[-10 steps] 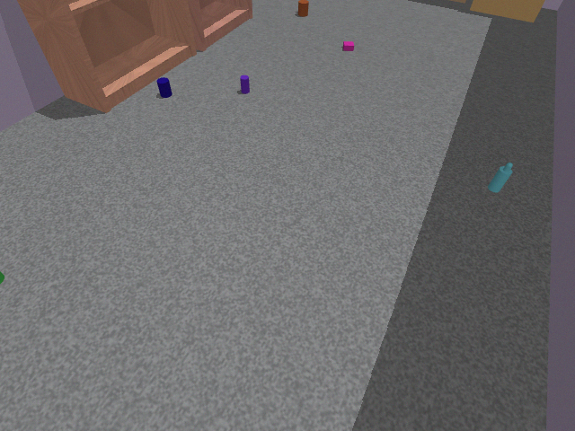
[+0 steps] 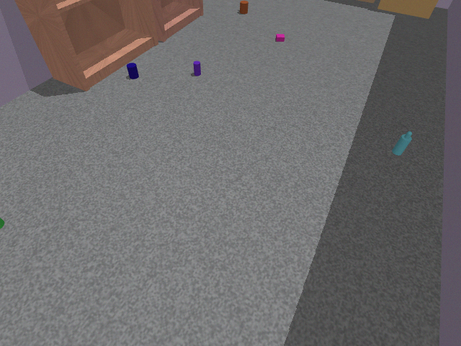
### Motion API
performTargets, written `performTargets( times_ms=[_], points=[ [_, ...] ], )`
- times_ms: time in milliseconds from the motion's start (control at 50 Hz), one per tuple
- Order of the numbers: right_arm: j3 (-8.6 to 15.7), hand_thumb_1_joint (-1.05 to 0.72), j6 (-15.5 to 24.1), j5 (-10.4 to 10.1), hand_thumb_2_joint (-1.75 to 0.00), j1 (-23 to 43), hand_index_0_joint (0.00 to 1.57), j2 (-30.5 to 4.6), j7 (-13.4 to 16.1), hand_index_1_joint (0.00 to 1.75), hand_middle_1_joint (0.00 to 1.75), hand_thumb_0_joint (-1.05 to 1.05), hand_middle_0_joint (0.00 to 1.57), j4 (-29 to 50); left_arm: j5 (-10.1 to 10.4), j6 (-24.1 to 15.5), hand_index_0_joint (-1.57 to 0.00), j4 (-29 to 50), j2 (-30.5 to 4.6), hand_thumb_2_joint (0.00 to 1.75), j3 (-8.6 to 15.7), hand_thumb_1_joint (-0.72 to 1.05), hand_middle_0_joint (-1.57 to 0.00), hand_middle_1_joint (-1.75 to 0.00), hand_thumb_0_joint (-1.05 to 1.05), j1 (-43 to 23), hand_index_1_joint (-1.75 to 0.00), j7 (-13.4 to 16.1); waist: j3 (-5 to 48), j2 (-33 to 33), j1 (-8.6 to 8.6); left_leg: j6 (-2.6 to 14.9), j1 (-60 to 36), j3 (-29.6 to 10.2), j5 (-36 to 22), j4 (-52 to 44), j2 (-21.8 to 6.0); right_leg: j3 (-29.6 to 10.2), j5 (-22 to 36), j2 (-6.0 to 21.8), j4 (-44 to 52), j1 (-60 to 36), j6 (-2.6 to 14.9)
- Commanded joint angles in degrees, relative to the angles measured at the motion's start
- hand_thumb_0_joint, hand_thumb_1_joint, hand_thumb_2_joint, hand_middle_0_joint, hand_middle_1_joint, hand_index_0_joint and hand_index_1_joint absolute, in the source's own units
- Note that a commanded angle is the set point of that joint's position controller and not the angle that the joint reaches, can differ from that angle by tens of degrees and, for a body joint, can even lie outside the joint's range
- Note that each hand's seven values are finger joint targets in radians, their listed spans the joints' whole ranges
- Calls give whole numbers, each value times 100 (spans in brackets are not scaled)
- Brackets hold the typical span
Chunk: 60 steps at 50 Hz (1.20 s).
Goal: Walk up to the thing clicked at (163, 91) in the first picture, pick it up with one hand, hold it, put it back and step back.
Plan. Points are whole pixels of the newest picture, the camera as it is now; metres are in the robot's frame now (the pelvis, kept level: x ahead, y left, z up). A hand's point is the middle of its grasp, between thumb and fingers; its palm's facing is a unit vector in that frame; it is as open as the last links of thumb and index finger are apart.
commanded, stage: stand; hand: left
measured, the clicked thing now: (132, 71) +2.10 +0.79 -0.73
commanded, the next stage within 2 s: walk up in 0.92 s
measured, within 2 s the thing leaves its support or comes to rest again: neither
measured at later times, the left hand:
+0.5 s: hand out of the picture +0.08 +0.25 -0.16, palm faces -0.02 -0.94 -0.33, open 7.4 cm
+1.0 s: hand out of the picture +0.08 +0.26 -0.15, palm faces +0.01 -0.95 -0.32, open 7.4 cm
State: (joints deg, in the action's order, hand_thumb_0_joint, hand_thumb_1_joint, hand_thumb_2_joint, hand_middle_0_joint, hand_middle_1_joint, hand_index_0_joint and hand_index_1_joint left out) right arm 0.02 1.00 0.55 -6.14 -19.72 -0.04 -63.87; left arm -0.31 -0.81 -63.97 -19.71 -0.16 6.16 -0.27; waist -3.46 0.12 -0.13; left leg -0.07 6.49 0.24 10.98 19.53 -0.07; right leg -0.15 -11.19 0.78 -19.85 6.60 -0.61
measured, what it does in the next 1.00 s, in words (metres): stands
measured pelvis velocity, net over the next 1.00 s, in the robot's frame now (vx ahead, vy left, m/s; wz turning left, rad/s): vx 0.01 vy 0.00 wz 0.04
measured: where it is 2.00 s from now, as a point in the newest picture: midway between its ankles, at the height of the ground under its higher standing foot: (184, 276)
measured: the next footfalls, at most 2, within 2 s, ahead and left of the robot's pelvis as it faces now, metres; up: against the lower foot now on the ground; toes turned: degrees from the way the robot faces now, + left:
left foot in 1.30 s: +0.20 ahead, +0.26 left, +0.00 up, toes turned +15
right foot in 1.78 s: +0.59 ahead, +0.08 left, +0.00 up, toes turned +6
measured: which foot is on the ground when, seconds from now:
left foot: down 0.00-1.00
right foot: down 0.00-1.00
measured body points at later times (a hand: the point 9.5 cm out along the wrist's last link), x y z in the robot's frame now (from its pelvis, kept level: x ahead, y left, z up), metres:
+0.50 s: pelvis +0.00 +0.00 +0.00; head +0.02 +0.00 +0.45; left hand +0.08 +0.30 -0.13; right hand +0.08 -0.30 -0.13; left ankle +0.00 +0.12 -0.75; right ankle +0.00 -0.13 -0.75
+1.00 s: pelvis +0.01 +0.00 +0.00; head +0.01 +0.00 +0.45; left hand +0.08 +0.31 -0.13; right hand +0.08 -0.30 -0.13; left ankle -0.01 +0.12 -0.74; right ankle -0.01 -0.12 -0.74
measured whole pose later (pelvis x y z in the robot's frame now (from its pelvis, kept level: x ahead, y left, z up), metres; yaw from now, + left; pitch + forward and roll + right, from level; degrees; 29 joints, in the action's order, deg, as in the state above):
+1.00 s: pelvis +0.01 +0.00 +0.00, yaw +2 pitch -1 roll -1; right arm 2.5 0.7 1.7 -10.0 -21.2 -3.0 -61.4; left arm -1.7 -2.1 -61.1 -20.5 2.1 8.8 -2.8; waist -0.9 -0.8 0.2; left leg 2.0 10.9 -1.8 22.5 27.9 0.4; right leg 2.0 -22.4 1.0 -25.4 8.9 1.1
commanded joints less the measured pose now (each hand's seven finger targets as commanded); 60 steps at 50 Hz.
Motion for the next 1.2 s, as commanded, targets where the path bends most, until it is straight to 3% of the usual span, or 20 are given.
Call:
performTargets(
  times_ms=[0, 880, 900, 920, 940, 960, 980, 1000, 1020, 1040, 1060, 1100, 1140, 1180],
  points=[
    [231, -90, 124, -11, -90, 242, 20, -1218, 63, 30, 30, 0, 20, 362, -22, -101, -20, 335, -1177, 90, 230, 90, -20, -30, 0, -194, -30, 73, 504, -38, -21, 170, -132, -556, -935, -285, -722, -498, 871, 613, 269, -16, 197],
    [204, -90, 108, -1, -90, 163, 20, -1212, 59, 30, 30, 0, 20, 355, -17, -88, -20, 360, -1216, 90, 238, 90, -20, -30, 0, -125, -30, 76, 470, -96, -12, 157, -58, -574, -857, -388, -718, -490, 847, 668, 319, -182, 213],
    [680, -90, 179, 80, -90, -28, 20, -1884, -168, 30, 30, 0, 20, 762, -113, -250, -20, 699, -2046, 90, 674, 90, -20, -30, 0, 159, -30, -120, 1115, -202, -103, 591, 464, -978, 2385, 110, -584, -254, -2044, 464, -368, -505, 391],
    [698, -90, 165, 129, -90, 188, 20, -1924, -274, 30, 30, 0, 20, 815, -180, -277, -20, 663, -1971, 90, 709, 90, -20, -30, 0, 195, -30, -182, 591, -382, -250, 646, 1476, -1148, 3195, 119, -615, -420, -2775, 566, -555, -354, 493],
    [670, -90, 148, 165, -90, 443, 20, -1830, -324, 30, 30, 0, 20, 942, -210, -294, -20, 673, -1975, 90, 759, 90, -20, -30, 0, 276, -30, -205, 168, -248, -380, 495, 2347, -969, 3173, 279, -456, -622, -3202, 668, -321, -472, 572],
    [634, -90, 159, 173, -90, 847, 20, -1619, -362, 30, 30, 0, 20, 1169, -228, -311, -20, 679, -2041, 90, 828, 90, -20, -30, 0, 599, -30, -222, -41, 163, -599, 368, 3070, -613, 2545, 995, -294, -1281, -3629, 1158, 241, -744, 823],
    [618, -90, 178, 187, -90, 1210, 20, -1328, -379, 30, 30, 0, 20, 1369, -210, -370, -20, 617, -2242, 90, 895, 90, -20, -30, 0, 927, -30, -179, -154, 1218, -852, 266, 3741, -18, 1562, 2627, -75, -2427, -4030, 2160, 1311, -983, 1216],
    [645, -90, 209, 222, -90, 1198, 20, -1374, -389, 30, 30, 0, 20, 1460, -244, -448, -20, 814, -2387, 90, 910, 90, -20, -30, 0, 670, -30, -137, -220, 931, -777, 94, 4066, -355, 1360, 3135, -501, -2913, -3301, 2810, 1576, -1014, 1560],
    [681, -90, 241, 175, -90, 888, 20, -1519, -412, 30, 30, 0, 20, 1395, -203, -485, -20, 942, -2384, 90, 916, 90, -20, -30, 0, 521, -30, -128, -66, 649, -623, 57, 3934, -529, 1362, 3112, -639, -2766, -2915, 2771, 1514, -1234, 1576],
    [694, -90, 271, 137, -90, 681, 20, -1598, -455, 30, 30, 0, 20, 1323, -210, -505, -20, 999, -2259, 90, 899, 90, -20, -30, 0, 485, -30, -120, 100, 537, -509, 78, 3848, -550, 1360, 3087, -700, -2415, -2801, 2521, 1447, -1435, 1502],
    [745, -90, 275, 109, -90, 607, 20, -1654, -518, 30, 30, 0, 20, 1270, -213, -528, -20, 1019, -2109, 90, 847, 90, -20, -30, 0, 409, -30, -125, 199, 412, -406, 62, 3584, -516, 1262, 3058, -680, -1849, -2743, 2123, 1356, -1405, 1312],
    [800, -90, 196, 86, -90, 451, 20, -1652, -643, 30, 30, 0, 20, 1273, -211, -538, -20, 1160, -2135, 90, 820, 90, -20, -30, 0, 121, -30, -159, 143, 742, -261, 13, 3096, -323, 1104, 2704, -705, -1044, -2724, 1759, 1341, -924, 1118],
    [814, -90, 150, 84, -90, 418, 20, -1636, -717, 30, 30, 0, 20, 1344, -220, -555, -20, 1298, -2364, 90, 832, 90, -20, -30, 0, -172, -30, -200, -169, 1107, -96, -26, 2390, -198, 837, 2303, -836, -642, -2616, 1760, 1438, 116, 1067],
    [816, -90, 162, 61, -90, 189, 20, -1569, -756, 30, 30, 0, 20, 1282, -195, -547, -20, 1357, -2394, 90, 816, 90, -20, -30, 0, -252, -30, -257, -153, 996, -2, -62, 1671, 141, 357, 1830, -706, -39, -2184, 1541, 1245, 530, 977]
  ],
)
